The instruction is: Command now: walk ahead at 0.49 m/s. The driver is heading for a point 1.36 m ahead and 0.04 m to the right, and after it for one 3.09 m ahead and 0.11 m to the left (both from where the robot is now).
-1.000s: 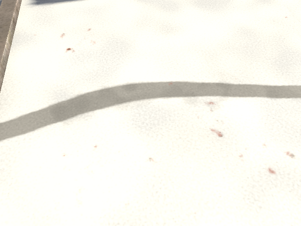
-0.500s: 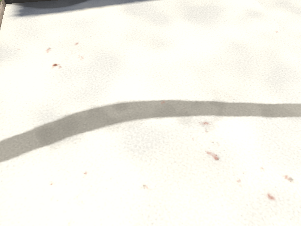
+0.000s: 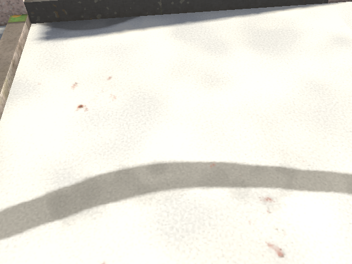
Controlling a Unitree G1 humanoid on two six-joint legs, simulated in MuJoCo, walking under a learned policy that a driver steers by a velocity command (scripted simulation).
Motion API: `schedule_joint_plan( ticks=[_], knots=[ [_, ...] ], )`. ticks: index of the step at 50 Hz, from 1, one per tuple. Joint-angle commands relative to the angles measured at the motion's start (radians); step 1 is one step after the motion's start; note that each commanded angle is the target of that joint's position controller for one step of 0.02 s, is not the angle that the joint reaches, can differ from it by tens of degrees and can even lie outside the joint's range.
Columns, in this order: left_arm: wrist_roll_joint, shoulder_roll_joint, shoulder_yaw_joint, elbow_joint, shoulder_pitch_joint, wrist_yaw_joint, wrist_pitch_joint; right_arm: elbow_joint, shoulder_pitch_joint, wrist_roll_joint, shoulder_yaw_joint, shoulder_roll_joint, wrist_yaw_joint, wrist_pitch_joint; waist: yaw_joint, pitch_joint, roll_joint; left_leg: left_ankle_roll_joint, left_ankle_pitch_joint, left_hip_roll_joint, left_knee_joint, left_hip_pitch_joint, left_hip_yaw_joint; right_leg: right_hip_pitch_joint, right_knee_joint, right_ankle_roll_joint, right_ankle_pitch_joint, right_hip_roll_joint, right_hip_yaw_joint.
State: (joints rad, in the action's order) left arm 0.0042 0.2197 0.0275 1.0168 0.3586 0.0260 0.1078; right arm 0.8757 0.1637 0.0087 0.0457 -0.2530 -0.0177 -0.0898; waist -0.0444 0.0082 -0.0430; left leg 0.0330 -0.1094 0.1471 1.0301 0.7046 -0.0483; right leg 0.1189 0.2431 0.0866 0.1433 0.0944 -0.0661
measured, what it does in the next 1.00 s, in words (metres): walks ahead: left foot, then right foot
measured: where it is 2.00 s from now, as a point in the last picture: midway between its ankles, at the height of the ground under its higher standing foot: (190, 150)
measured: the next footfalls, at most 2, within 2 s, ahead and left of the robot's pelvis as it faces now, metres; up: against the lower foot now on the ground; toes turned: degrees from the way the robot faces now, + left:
left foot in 0.26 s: +0.34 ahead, +0.16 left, +0.00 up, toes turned +2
right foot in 0.84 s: +0.65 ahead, -0.08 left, +0.00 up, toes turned -3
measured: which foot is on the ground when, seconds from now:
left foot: up 0.00-0.24, down 0.26-0.86, up 0.88-1.00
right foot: down 0.00-0.28, up 0.30-0.82, down 0.84-1.00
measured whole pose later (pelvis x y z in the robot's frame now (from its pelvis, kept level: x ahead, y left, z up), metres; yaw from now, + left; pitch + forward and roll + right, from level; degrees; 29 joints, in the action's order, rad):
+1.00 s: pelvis +0.56 +0.00 -0.01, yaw +0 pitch +1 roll +0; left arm 0.00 0.24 0.05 0.92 0.21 0.04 0.10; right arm 0.95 0.27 0.02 0.05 -0.26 -0.01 -0.09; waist -0.01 -0.02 -0.04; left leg 0.05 -0.32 0.07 1.17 0.48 -0.02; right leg 0.30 0.43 0.07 0.15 0.04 -0.07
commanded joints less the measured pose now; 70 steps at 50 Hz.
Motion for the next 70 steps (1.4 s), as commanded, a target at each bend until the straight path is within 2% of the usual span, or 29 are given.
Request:
schedule_joint_plan(
  ticks=[1, 9, 11, 13, 14, 15, 16, 17, 18, 19, 21, 25, 31, 37, 40, 41, 42, 43, 44, 45, 46, 47, 48, 50, 53, 59, 65, 68, 70],
  knots=[
    [-0.006, 0.145, 0.024, -0.061, -0.028, -0.020, 0.010, -0.052, -0.022, -0.004, 0.005, -0.031, 0.004, -0.006, 0.029, -0.067, 0.073, -0.015, 0.162, 0.009, -0.191, 0.006, 0.004, 0.072, -0.152, 0.147, -0.143, -0.276, 0.180],
    [-0.023, 0.174, 0.034, -0.014, 0.097, -0.030, -0.021, -0.133, -0.242, 0.014, -0.005, -0.039, 0.048, -0.024, -0.034, -0.103, 0.094, 0.010, 0.118, -0.057, -0.487, -0.016, 0.040, -0.157, -0.057, 0.110, -0.149, -0.341, 0.169],
    [-0.023, 0.190, 0.040, -0.017, 0.075, -0.033, -0.032, -0.131, -0.192, 0.014, 0.005, -0.066, 0.057, -0.032, 0.007, -0.070, 0.116, 0.039, 0.043, -0.086, -0.520, -0.118, 0.059, -0.185, 0.013, 0.091, -0.283, -0.354, 0.168],
    [-0.012, 0.171, 0.032, -0.034, 0.034, -0.032, -0.041, -0.054, 0.073, 0.013, 0.047, -0.143, 0.050, -0.036, 0.140, 0.090, 0.112, 0.092, 0.041, -0.138, -0.538, -0.483, 0.097, -0.114, 0.316, 0.047, -0.555, -0.273, 0.099],
    [0.007, 0.132, 0.012, -0.065, 0.039, -0.032, -0.037, -0.014, 0.276, 0.000, 0.071, -0.234, 0.039, -0.033, 0.201, 0.255, -0.010, 0.164, 0.057, 0.062, -0.524, -0.807, -0.134, 0.105, 0.658, 0.008, -0.301, -0.203, 0.043],
    [-0.006, -0.009, -0.025, -0.059, 0.170, -0.019, -0.013, 0.009, 0.325, -0.008, 0.079, -0.282, 0.049, -0.027, 0.127, 0.375, -0.287, 0.313, -0.143, 0.260, -0.657, -1.123, -0.612, 0.504, 0.977, -0.047, 0.365, -0.018, 0.072],
    [-0.031, 0.110, 0.001, -0.051, 0.110, -0.016, 0.012, -0.001, 0.302, -0.005, 0.051, -0.175, 0.049, -0.030, 0.156, 0.332, -0.169, 0.270, -0.208, 0.237, -0.720, -1.085, -0.658, 0.610, 1.095, -0.024, 0.406, -0.070, 0.207],
    [-0.050, 0.167, 0.017, -0.085, 0.010, -0.015, 0.025, -0.019, 0.205, -0.001, 0.037, -0.136, 0.047, -0.032, 0.136, 0.193, -0.116, 0.224, -0.130, 0.208, -0.733, -0.949, -0.498, 0.658, 1.099, -0.007, 0.312, -0.121, 0.185],
    [-0.045, 0.165, 0.019, -0.097, -0.042, -0.023, 0.026, -0.039, 0.112, -0.003, 0.028, -0.115, 0.048, -0.031, 0.100, 0.123, -0.021, 0.206, 0.001, 0.172, -0.758, -0.797, -0.373, 0.611, 1.057, -0.012, 0.215, -0.175, 0.154],
    [-0.028, 0.153, 0.025, -0.102, -0.065, -0.029, 0.019, -0.044, 0.067, -0.009, 0.022, -0.092, 0.053, -0.032, 0.073, 0.072, 0.006, 0.199, 0.077, 0.136, -0.791, -0.684, -0.291, 0.570, 1.000, -0.018, 0.160, -0.205, 0.147],
    [-0.024, 0.109, 0.027, -0.094, -0.025, -0.029, -0.008, -0.027, 0.061, -0.016, 0.013, -0.059, 0.058, -0.035, 0.028, 0.050, -0.026, 0.190, 0.123, 0.083, -0.847, -0.585, -0.192, 0.479, 0.931, -0.026, 0.107, -0.235, 0.144],
    [-0.013, 0.096, 0.032, -0.126, -0.106, -0.035, -0.032, 0.014, 0.129, -0.014, 0.026, -0.107, 0.041, -0.035, 0.027, -0.014, -0.006, 0.207, 0.214, 0.074, -0.900, -0.560, -0.105, 0.569, 0.791, -0.059, -0.002, -0.248, 0.126],
    [-0.014, 0.073, 0.027, -0.188, -0.320, -0.022, -0.021, 0.050, 0.214, -0.003, 0.026, -0.125, 0.016, -0.018, 0.086, -0.061, -0.014, 0.167, 0.158, 0.042, -0.928, -0.605, -0.021, 0.579, 0.452, -0.071, -0.246, -0.211, 0.086],
    [-0.025, 0.082, 0.021, -0.246, -0.454, 0.009, -0.006, 0.100, 0.282, 0.007, 0.036, -0.139, 0.008, 0.004, 0.113, -0.106, -0.022, 0.156, 0.168, 0.110, -0.861, -0.769, -0.024, 0.595, 0.305, -0.037, -0.166, -0.184, 0.077],
    [-0.025, 0.123, 0.039, -0.233, -0.367, 0.018, 0.003, 0.096, 0.241, 0.009, 0.045, -0.161, 0.003, 0.016, 0.048, -0.045, -0.051, 0.127, 0.414, 0.116, -0.743, -0.797, -0.012, 0.418, 0.269, 0.004, -0.070, -0.134, 0.036],
    [-0.023, 0.154, 0.059, -0.195, -0.242, 0.014, 0.004, 0.091, 0.218, 0.008, 0.043, -0.156, 0.003, 0.022, -0.019, 0.027, -0.049, 0.106, 0.565, 0.076, -0.600, -0.769, 0.022, 0.245, 0.253, 0.026, -0.072, -0.096, 0.005],
    [-0.020, 0.211, 0.085, -0.140, -0.054, 0.006, 0.003, 0.078, 0.212, -0.001, 0.030, -0.128, 0.003, 0.024, -0.092, 0.149, -0.016, 0.073, 0.519, 0.019, -0.367, -0.635, 0.062, -0.036, 0.280, 0.066, -0.095, -0.138, 0.055],
    [0.002, 0.315, 0.109, -0.115, 0.097, -0.002, -0.002, 0.057, 0.308, -0.014, 0.001, -0.036, 0.011, 0.010, -0.078, 0.313, 0.197, 0.007, 0.114, -0.116, 0.036, -0.261, 0.104, -0.440, 0.260, 0.200, -0.026, -0.400, 0.453],
    [-0.008, 0.277, 0.095, -0.105, 0.112, 0.002, -0.006, 0.073, 0.334, 0.002, -0.012, -0.004, 0.019, -0.017, -0.066, 0.408, 0.324, -0.009, -0.452, -0.215, 0.255, -0.049, -0.017, -0.551, 0.075, 0.283, 0.102, -0.505, 0.817],
    [-0.018, 0.211, 0.074, -0.116, 0.035, 0.003, -0.003, 0.055, 0.250, 0.029, 0.014, -0.106, 0.024, -0.036, -0.065, 0.268, 0.239, 0.015, -0.423, -0.145, 0.343, 0.054, -0.077, -0.439, 0.053, 0.225, 0.165, -0.469, 0.717],
    [-0.017, 0.168, 0.061, -0.140, -0.055, 0.001, -0.003, 0.029, 0.165, 0.039, 0.019, -0.128, 0.023, -0.044, -0.042, 0.158, 0.174, 0.031, -0.330, -0.088, 0.321, 0.065, -0.046, -0.285, 0.038, 0.182, 0.125, -0.432, 0.562],
    [-0.010, 0.138, 0.050, -0.151, -0.131, 0.005, -0.002, 0.023, 0.123, 0.028, 0.023, -0.120, 0.015, -0.040, -0.005, 0.077, 0.097, 0.029, -0.243, -0.042, 0.252, 0.019, -0.023, -0.122, 0.001, 0.158, 0.043, -0.390, 0.447],
    [-0.001, 0.108, 0.041, -0.154, -0.170, 0.008, 0.003, 0.025, 0.126, 0.014, 0.031, -0.113, 0.008, -0.027, 0.030, 0.043, 0.102, 0.029, -0.189, -0.009, 0.185, -0.044, -0.028, -0.019, -0.031, 0.137, -0.010, -0.349, 0.370],
    [0.004, 0.103, 0.040, -0.137, -0.162, 0.012, 0.008, 0.036, 0.169, 0.009, 0.029, -0.064, 0.005, 0.000, 0.062, 0.026, 0.124, 0.022, -0.144, 0.007, 0.130, -0.122, -0.021, 0.073, -0.084, 0.140, -0.061, -0.317, 0.296],
    [0.003, 0.147, 0.050, -0.108, -0.107, -0.004, 0.012, 0.010, 0.103, 0.001, 0.035, -0.065, -0.001, 0.015, 0.062, -0.018, 0.097, -0.004, -0.039, 0.016, 0.016, -0.043, -0.012, 0.075, -0.123, 0.156, -0.155, -0.313, 0.233],
    [-0.010, 0.160, 0.047, -0.073, -0.011, -0.029, -0.004, -0.051, -0.105, 0.000, 0.027, -0.039, 0.014, 0.004, 0.003, -0.057, 0.097, -0.021, 0.222, -0.020, -0.322, -0.006, 0.026, -0.001, -0.138, 0.111, -0.183, -0.278, 0.140],
    [-0.018, 0.173, 0.054, -0.021, 0.085, -0.035, -0.028, -0.113, -0.263, 0.012, 0.013, -0.037, 0.048, -0.010, -0.042, -0.106, 0.097, 0.001, 0.152, -0.055, -0.484, 0.030, 0.044, -0.184, -0.071, 0.108, -0.211, -0.341, 0.143],
    [-0.021, 0.192, 0.064, -0.020, 0.058, -0.040, -0.040, -0.115, -0.217, 0.015, 0.022, -0.070, 0.061, -0.019, 0.007, -0.069, 0.125, 0.041, 0.048, -0.092, -0.525, -0.089, 0.067, -0.230, 0.020, 0.084, -0.405, -0.363, 0.140],
    [-0.020, 0.184, 0.060, -0.032, 0.013, -0.040, -0.048, -0.045, 0.020, 0.009, 0.060, -0.139, 0.054, -0.021, 0.131, 0.076, 0.126, 0.089, 0.058, -0.155, -0.550, -0.439, 0.116, -0.167, 0.283, 0.044, -0.674, -0.295, 0.083]
  ],
)
Keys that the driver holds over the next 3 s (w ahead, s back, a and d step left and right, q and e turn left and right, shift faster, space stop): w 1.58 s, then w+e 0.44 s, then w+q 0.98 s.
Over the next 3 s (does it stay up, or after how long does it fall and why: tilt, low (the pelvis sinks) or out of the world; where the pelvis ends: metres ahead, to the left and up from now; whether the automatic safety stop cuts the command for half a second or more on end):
stays up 1.69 -0.07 -0.01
